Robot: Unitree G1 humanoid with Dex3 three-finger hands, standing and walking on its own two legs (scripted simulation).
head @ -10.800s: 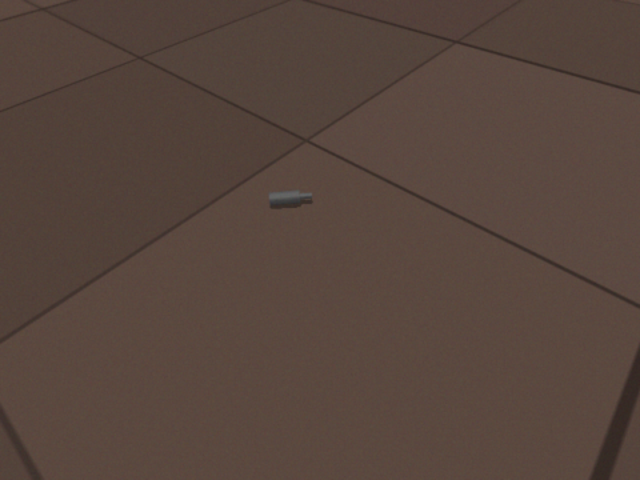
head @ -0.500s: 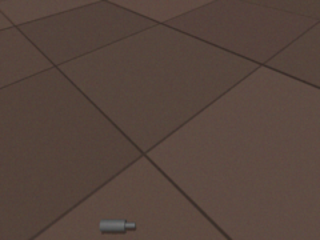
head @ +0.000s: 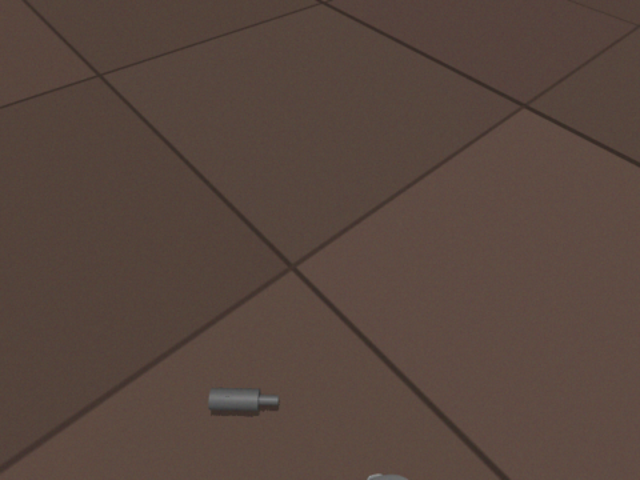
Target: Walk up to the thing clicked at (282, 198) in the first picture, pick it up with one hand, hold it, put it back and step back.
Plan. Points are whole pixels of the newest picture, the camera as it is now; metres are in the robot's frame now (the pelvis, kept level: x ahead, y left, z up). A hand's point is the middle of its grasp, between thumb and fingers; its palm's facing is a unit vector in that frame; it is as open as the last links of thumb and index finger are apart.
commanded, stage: walk up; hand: left
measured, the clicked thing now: (244, 399) +0.43 +0.20 -0.74
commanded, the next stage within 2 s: stand in 1.70 s
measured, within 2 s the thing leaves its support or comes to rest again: neither
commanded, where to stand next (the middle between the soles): +0.07 -0.06 m, yaw -2 degrees
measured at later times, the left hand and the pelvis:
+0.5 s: hand out of the picture +0.10 +0.20 -0.14, palm faces -0.09 -0.94 -0.34, open 7.4 cm; pelvis -0.01 -0.04 +0.00, yaw -4 degrees
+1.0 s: hand out of the picture +0.12 +0.20 -0.14, palm faces -0.05 -0.94 -0.34, open 7.4 cm; pelvis +0.01 -0.05 +0.01, yaw -4 degrees
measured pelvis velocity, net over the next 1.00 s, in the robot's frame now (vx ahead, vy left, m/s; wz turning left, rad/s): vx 0.01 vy -0.05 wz -0.07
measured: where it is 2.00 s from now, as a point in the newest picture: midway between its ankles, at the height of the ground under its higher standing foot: outside the picture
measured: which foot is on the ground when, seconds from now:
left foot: down 0.00-1.00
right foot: up 0.00-0.24, down 0.26-1.00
